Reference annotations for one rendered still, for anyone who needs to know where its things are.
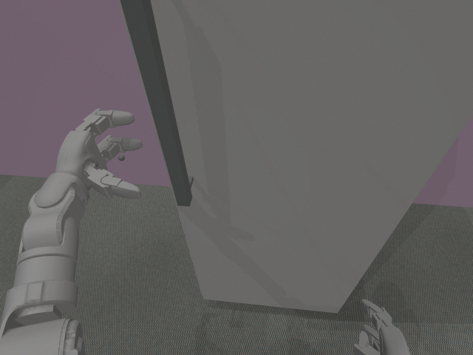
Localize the fridge door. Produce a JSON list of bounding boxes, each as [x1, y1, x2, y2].
[[118, 0, 473, 313]]

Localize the left robot hand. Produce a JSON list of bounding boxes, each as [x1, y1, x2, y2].
[[55, 109, 143, 199]]

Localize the right robot hand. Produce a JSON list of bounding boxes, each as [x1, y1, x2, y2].
[[354, 299, 411, 355]]

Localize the handle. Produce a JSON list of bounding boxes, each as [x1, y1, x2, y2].
[[120, 0, 194, 206]]

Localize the robot left upper arm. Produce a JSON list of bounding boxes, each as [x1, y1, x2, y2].
[[0, 318, 86, 355]]

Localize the robot left forearm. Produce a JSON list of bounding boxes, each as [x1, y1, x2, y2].
[[0, 172, 89, 341]]

